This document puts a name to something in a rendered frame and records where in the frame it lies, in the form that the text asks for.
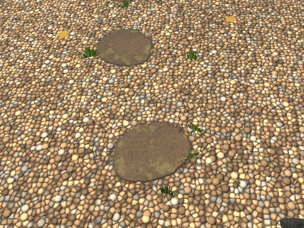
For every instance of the right robot hand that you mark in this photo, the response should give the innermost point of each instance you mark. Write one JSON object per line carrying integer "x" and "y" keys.
{"x": 292, "y": 222}

